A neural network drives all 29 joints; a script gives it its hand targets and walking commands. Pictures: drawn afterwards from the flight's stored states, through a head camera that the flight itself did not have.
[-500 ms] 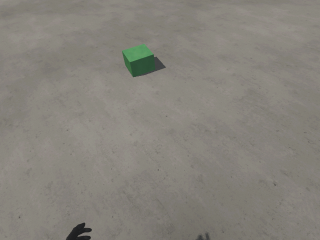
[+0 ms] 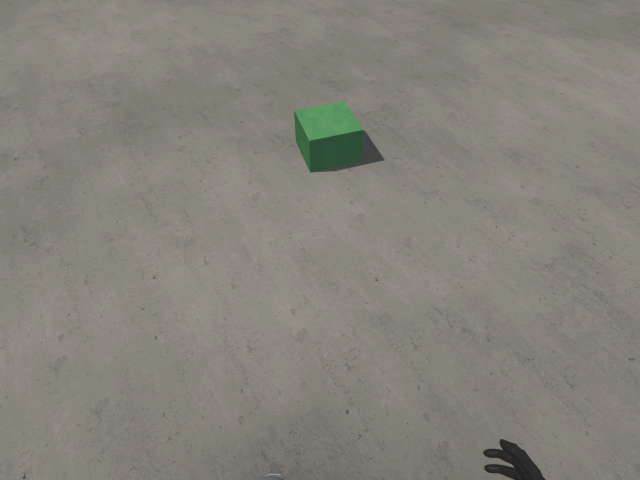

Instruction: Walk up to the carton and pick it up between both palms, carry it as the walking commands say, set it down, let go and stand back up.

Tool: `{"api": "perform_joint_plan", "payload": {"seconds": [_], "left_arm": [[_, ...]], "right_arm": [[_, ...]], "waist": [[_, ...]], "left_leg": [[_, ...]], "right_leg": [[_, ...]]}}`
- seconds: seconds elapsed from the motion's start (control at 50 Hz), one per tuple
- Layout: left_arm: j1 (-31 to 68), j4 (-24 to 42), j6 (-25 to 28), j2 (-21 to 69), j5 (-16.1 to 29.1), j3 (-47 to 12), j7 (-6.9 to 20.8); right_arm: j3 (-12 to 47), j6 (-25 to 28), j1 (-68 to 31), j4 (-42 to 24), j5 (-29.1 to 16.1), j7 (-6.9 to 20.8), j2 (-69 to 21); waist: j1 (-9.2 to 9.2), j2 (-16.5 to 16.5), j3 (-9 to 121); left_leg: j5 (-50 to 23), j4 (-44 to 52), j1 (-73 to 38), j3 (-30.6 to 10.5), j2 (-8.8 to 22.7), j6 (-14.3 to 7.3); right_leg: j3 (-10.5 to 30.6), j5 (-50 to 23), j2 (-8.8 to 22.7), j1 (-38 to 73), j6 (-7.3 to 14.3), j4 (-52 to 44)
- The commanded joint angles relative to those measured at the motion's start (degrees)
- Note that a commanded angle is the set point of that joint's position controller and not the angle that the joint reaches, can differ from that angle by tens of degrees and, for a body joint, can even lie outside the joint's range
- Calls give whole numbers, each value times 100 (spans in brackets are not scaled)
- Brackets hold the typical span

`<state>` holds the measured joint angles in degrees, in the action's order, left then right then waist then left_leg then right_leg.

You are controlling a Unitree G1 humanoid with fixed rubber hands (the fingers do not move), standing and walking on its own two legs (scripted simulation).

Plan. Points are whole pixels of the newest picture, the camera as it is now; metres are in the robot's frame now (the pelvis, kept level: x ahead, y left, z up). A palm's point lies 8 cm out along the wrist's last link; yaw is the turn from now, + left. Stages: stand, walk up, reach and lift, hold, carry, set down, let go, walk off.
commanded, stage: walk up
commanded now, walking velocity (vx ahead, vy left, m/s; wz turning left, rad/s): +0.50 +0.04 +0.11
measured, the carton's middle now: (327, 136) +1.65 +0.16 -0.67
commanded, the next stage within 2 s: none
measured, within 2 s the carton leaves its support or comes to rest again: neither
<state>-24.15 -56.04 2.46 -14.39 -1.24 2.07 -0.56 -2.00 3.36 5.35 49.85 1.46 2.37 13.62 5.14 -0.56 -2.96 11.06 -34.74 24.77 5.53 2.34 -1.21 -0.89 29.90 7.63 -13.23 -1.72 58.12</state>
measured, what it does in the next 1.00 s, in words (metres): walks ahead: right foot, then left foot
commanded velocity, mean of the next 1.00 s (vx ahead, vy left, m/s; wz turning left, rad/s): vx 0.50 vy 0.12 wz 0.01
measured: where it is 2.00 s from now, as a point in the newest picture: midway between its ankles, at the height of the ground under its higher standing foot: (332, 259)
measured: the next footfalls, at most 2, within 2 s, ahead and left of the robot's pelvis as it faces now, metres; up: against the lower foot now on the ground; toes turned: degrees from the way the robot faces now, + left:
right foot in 0.42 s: +0.35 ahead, -0.14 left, +0.00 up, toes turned -4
left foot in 0.94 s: +0.62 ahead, +0.18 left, +0.00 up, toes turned +8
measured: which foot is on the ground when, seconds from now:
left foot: down 0.00-0.42, up 0.44-0.92, down 0.94-1.00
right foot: up 0.00-0.40, down 0.42-0.96, up 0.98-1.00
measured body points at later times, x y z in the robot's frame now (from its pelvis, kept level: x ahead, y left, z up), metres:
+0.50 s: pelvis +0.24 -0.04 +0.01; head +0.28 -0.07 +0.46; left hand +0.39 +0.22 -0.09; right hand +0.21 -0.29 -0.15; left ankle +0.11 +0.11 -0.66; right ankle +0.31 -0.14 -0.72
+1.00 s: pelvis +0.50 +0.06 +0.00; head +0.55 +0.06 +0.44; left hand +0.40 +0.30 -0.14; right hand +0.70 -0.16 -0.12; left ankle +0.58 +0.17 -0.72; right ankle +0.33 -0.12 -0.67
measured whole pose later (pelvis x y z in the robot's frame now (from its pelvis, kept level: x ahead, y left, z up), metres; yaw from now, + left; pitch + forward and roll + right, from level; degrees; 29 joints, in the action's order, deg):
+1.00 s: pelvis +0.50 +0.06 +0.00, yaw +1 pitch +2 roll +2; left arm -26.4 -58.7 2.5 -13.2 -1.1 2.3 -0.7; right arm -2.3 2.8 1.5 50.4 1.9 2.8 13.3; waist 6.6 -1.0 -4.1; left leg 8.9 -33.6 25.1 7.7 1.6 -1.7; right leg -1.0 29.8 9.0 -8.3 -2.2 50.1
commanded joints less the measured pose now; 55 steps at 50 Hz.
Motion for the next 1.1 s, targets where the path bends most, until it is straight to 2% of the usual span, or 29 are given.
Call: {"api": "perform_joint_plan", "payload": {"seconds": [0.0, 0.04, 0.06, 0.14, 0.22, 0.3, 0.32, 0.34, 0.36, 0.38, 0.4, 0.42, 0.44, 0.48, 0.54, 0.6, 0.66, 0.7, 0.74, 0.78, 0.84, 0.88, 0.9, 0.92, 0.94, 0.96, 0.98, 1.02, 1.08], "left_arm": [[696, 693, 155, -408, -9, 88, 137], [507, 588, -47, -235, -39, 82, 206], [648, 645, -114, -256, -37, 113, 234], [1551, 922, -231, -253, -41, 111, 384], [2211, 1019, -223, -233, -5, 59, 444], [2686, 1100, -103, -289, -42, 99, 411], [2425, 1035, -51, -382, -18, 113, 365], [2436, 997, 3, -446, -43, 166, 306], [1886, 788, 38, -540, -66, 178, 271], [820, 426, 98, -789, -65, 280, 159], [-357, 182, 149, -1528, -131, 510, 45], [-818, 70, 104, -2072, -61, 602, -18], [-296, 132, 62, -1781, -33, 556, -2], [591, 260, 135, -918, -57, 300, 39], [735, 301, 220, -513, 48, 194, 76], [101, 153, 281, -540, 59, 164, 82], [-374, 176, 286, -715, 35, 227, 39], [-593, 69, 250, -747, 52, 227, -6], [-324, 216, 250, -764, 62, 254, 6], [-577, 52, 192, -813, 34, 239, -32], [-607, -80, 200, -774, 35, 230, -64], [-748, -111, 126, -794, 14, 203, -80], [-769, -79, 133, -742, 82, 173, -71], [-434, 135, 124, -654, 47, 177, -18], [-388, 444, 190, -134, -33, 65, -23], [194, 444, 164, -366, 2, 107, -21], [91, 406, 183, -479, 28, 93, 41], [144, 202, 136, -176, -3, 60, 117], [210, 242, -124, 21, -56, 62, 172]], "right_arm": [[-308, 106, 1674, 340, -43, -223, 945], [-223, 138, 1091, 175, -69, -187, 783], [-203, 161, 1140, 165, -47, -176, 761], [-107, 189, 1362, 245, -56, -145, 672], [-142, 206, 1751, 349, -63, -161, 725], [-206, 137, 2189, 491, -83, -193, 842], [-258, 153, 2116, 569, -101, -238, 1014], [-214, 117, 2330, 741, -129, -253, 955], [-252, 89, 2190, 710, -117, -221, 978], [-214, 61, 2003, 647, -102, -209, 870], [-154, 39, 1958, 470, -106, -156, 538], [-147, 2, 2083, 285, -168, -162, 387], [-214, -61, 1937, 277, -64, -150, 562], [-152, -49, 1523, 383, 42, -77, 375], [-91, -266, 1835, 489, 50, 30, 86], [-129, -363, 1172, 245, 73, 52, 204], [-99, -373, 489, -59, 39, 168, 303], [-51, -408, -93, -249, 64, 237, 241], [-17, -374, -252, -236, -8, 319, 275], [-23, -397, -685, -330, -1, 349, 265], [-37, -282, -727, -331, 31, 267, 309], [-205, -235, 124, -12, 43, 155, 636], [-286, -158, 1046, 248, 41, 99, 793], [-425, -112, 1903, 530, 46, 3, 1232], [-542, -61, 2608, 596, 93, -108, 1846], [-444, 32, 2730, 677, 6, -164, 1615], [-420, 58, 2117, 465, -41, -173, 1334], [-292, 115, 1394, 349, -29, -206, 772], [-166, 193, 962, 252, -50, -158, 594]], "waist": [[-823, 716, 409], [-380, 682, 89], [-377, 973, -77], [-542, 869, -352], [-765, 1082, -392], [-942, 554, -290], [-827, 758, -368], [-843, 473, -86], [-522, 487, 210], [-93, -30, 727], [301, -1501, 1052], [269, -2006, 1454], [-8, -1147, 1364], [-325, -115, 241], [-563, -760, -52], [-454, -489, -126], [-288, -874, -213], [-120, -607, -358], [-267, -850, -522], [-15, -1023, -291], [-158, -1181, -180], [-385, -491, 436], [-791, -343, 949], [-1149, 836, 1322], [-1316, 2038, 1742], [-1348, 1227, 1460], [-1093, 492, 1322], [-712, 654, 421], [-296, 496, -95]], "left_leg": [[-742, 2016, -2506, -2460, 1430, -611], [-409, 2319, -1197, -1646, 1151, -575], [-686, 2457, -1209, -1533, 1200, -671], [572, 2993, -1124, -1407, 1220, -671], [75, 2966, -1517, -1026, 1055, -475], [-354, 2569, -2131, -1063, 1258, -462], [-532, 2391, -2287, -1178, 1332, -365], [-1022, 2062, -2222, -1155, 1290, -407], [-1264, 1218, -2082, -648, 1001, -311], [-1263, -123, -1301, -390, 670, -192], [940, -2044, 238, -38, -28, 7], [2261, -3242, 1394, -492, -211, 86], [1789, -3748, 1446, -991, 153, 53], [702, -3531, 1174, -1010, 499, 132], [-35, -3225, 784, -664, 458, 223], [-454, -2878, 967, -608, 449, 255], [-667, -2226, 1268, -388, 420, 317], [-868, -1421, 1357, -433, 443, 371], [-1106, -613, 1181, -207, 275, 347], [-886, -270, 694, 97, 167, 309], [-760, 583, 304, 34, 160, 192], [173, 805, -1520, 135, -108, 59], [-108, 966, -2663, 11, 50, -125], [30, 1255, -3960, -954, 912, -416], [-322, 1566, -4597, -3022, 2353, -655], [-611, 1813, -4048, -3710, 2669, -1089], [-655, 1846, -3461, -3071, 2328, -697], [-750, 2217, -2238, -1962, 1643, -472], [-937, 2491, -1019, -1234, 1268, -530]], "right_leg": [[194, -982, 160, -2514, 185, 1211], [-126, -1224, 151, -1669, 86, 767], [-135, -1393, 149, -1763, 4, 635], [-230, -2177, 52, -1935, -124, -594], [-401, -2561, -124, -1529, -99, -1825], [-358, -2114, -159, -1452, 34, -2479], [-118, -2297, -28, -1386, 55, -2743], [-303, -2101, -161, -822, 39, -2843], [-490, -2096, -265, -194, 68, -3068], [-360, -2137, -225, 1249, 183, -3162], [1628, -1588, 1177, 2317, 343, -3808], [3727, -1488, 2519, 2919, 993, -4374], [3819, -476, 2278, 2291, 1066, -4517], [2222, -1200, 1575, 856, 718, -4568], [833, -2413, 936, 307, 495, -4547], [703, -3325, 965, 393, 518, -4572], [446, -4009, 1005, 835, 521, -4594], [511, -3320, 1113, 915, 603, -4675], [170, -3370, 924, 903, 574, -4761], [47, -3182, 945, 1042, 568, -4755], [-315, -4477, 943, 1523, 370, -4416], [-337, -5023, 833, 826, 341, -2938], [-485, -4639, 582, 212, 232, -1850], [-473, -1741, 122, -1152, 231, -339], [-350, 600, -531, -2579, 127, 1039], [208, 245, -212, -2552, 200, 1633], [407, -420, -33, -2401, 266, 1416], [242, -1128, 210, -2038, 202, 1128], [-129, -1490, 82, -1461, 43, 573]]}}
